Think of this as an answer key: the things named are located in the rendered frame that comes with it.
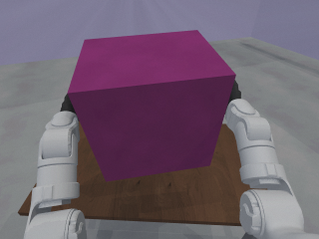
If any carton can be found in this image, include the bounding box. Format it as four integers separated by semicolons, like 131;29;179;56
67;30;236;182

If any table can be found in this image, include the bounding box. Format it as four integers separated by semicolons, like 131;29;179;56
18;122;267;239

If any robot right upper arm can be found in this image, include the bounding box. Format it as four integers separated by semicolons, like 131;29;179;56
239;189;319;239

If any robot left forearm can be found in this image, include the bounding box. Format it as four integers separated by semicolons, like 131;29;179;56
23;111;80;239

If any robot left upper arm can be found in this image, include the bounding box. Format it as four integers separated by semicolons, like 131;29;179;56
25;208;88;239

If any robot right forearm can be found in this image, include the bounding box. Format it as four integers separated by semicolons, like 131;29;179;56
225;99;304;228

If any robot right hand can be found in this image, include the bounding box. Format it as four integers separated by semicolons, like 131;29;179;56
227;80;241;107

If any robot left hand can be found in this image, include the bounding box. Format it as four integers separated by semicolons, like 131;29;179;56
60;94;79;120

